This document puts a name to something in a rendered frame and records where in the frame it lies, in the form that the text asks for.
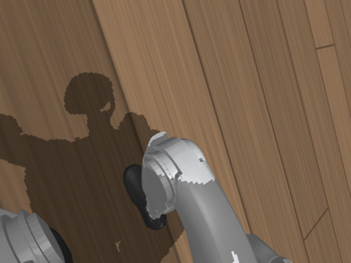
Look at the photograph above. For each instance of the right robot foot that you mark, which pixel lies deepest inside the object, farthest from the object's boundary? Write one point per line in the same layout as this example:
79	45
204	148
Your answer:
132	182

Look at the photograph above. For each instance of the left robot foot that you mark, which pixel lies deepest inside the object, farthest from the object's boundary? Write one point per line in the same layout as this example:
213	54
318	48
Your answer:
64	248

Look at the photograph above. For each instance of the right robot hand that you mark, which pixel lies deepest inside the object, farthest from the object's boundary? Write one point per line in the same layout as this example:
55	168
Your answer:
263	252

